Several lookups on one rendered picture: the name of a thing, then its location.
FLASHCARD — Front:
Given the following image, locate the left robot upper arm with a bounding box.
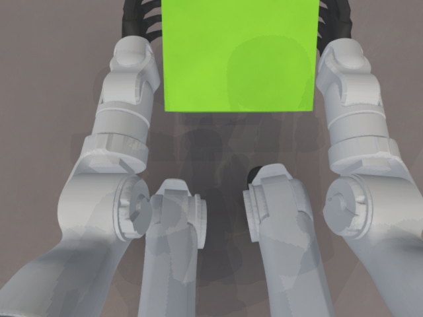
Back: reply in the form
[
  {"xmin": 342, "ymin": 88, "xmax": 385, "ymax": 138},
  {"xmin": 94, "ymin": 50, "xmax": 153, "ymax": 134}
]
[{"xmin": 0, "ymin": 173, "xmax": 153, "ymax": 317}]

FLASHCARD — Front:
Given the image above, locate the robot right forearm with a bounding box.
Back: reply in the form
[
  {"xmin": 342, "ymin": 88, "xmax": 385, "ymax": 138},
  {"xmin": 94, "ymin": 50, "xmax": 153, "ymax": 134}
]
[{"xmin": 316, "ymin": 38, "xmax": 417, "ymax": 187}]

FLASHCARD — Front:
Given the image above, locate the robot thigh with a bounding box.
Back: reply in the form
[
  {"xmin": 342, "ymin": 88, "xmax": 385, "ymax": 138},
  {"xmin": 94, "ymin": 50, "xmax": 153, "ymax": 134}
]
[
  {"xmin": 137, "ymin": 189, "xmax": 207, "ymax": 317},
  {"xmin": 243, "ymin": 174, "xmax": 336, "ymax": 317}
]

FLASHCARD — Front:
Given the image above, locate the left robot thigh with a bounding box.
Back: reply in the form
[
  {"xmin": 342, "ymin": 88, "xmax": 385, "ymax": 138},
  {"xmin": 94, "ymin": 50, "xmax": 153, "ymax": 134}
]
[{"xmin": 137, "ymin": 189, "xmax": 207, "ymax": 317}]

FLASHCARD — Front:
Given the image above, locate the right robot hand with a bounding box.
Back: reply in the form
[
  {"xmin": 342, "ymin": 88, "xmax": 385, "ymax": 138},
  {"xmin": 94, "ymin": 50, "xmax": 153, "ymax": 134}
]
[{"xmin": 317, "ymin": 0, "xmax": 352, "ymax": 57}]

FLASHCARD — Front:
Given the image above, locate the robot left forearm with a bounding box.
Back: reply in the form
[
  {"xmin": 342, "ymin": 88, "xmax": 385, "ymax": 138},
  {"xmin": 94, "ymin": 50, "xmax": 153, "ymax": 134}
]
[{"xmin": 58, "ymin": 36, "xmax": 161, "ymax": 226}]

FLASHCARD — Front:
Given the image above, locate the left robot hand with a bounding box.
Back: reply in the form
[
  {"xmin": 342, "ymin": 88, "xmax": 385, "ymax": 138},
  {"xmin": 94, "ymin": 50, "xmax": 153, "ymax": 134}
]
[{"xmin": 122, "ymin": 0, "xmax": 163, "ymax": 43}]

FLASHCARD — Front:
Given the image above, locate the right robot upper arm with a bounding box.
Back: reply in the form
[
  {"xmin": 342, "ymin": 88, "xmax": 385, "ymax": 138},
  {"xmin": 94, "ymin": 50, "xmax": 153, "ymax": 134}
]
[{"xmin": 323, "ymin": 173, "xmax": 423, "ymax": 317}]

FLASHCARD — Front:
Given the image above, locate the right robot thigh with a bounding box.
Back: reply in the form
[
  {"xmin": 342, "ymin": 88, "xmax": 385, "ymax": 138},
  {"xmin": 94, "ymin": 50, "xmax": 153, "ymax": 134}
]
[{"xmin": 243, "ymin": 174, "xmax": 336, "ymax": 317}]

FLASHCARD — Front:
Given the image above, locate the carton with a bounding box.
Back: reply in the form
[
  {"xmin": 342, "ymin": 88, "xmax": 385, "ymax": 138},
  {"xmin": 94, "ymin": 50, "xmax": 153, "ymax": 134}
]
[{"xmin": 161, "ymin": 0, "xmax": 319, "ymax": 112}]

